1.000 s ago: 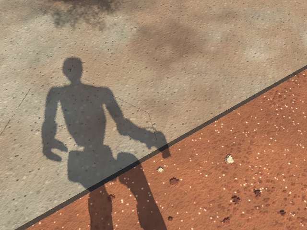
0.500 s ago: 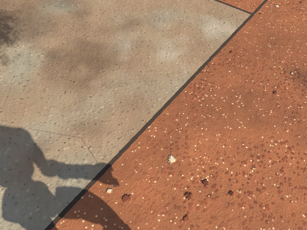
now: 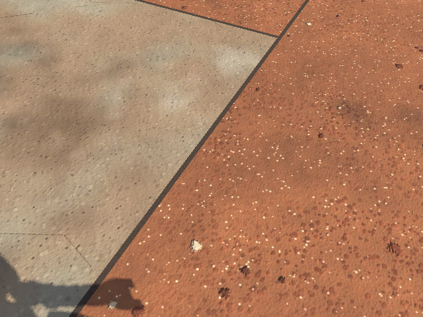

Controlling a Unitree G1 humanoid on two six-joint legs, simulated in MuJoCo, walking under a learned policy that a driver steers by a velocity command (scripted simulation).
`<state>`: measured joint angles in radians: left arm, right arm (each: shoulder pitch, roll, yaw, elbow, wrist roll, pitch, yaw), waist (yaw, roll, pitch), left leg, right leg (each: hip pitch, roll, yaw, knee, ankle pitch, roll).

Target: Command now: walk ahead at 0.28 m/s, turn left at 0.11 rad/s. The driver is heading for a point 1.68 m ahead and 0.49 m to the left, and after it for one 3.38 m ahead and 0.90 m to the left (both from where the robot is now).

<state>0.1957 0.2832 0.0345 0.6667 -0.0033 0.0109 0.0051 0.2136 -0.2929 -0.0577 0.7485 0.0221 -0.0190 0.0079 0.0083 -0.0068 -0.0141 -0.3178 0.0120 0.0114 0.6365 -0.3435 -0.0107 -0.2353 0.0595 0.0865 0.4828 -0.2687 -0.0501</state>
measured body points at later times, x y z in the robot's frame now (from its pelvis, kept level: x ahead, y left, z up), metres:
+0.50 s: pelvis +0.20 +0.01 -0.02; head +0.23 +0.02 +0.43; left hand +0.39 +0.29 -0.07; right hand +0.25 -0.29 -0.13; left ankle +0.00 +0.11 -0.72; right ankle +0.32 -0.09 -0.74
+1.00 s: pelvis +0.43 +0.13 -0.03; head +0.47 +0.17 +0.42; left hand +0.29 +0.40 -0.16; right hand +0.76 +0.05 -0.09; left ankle +0.49 +0.27 -0.74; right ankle +0.33 -0.09 -0.71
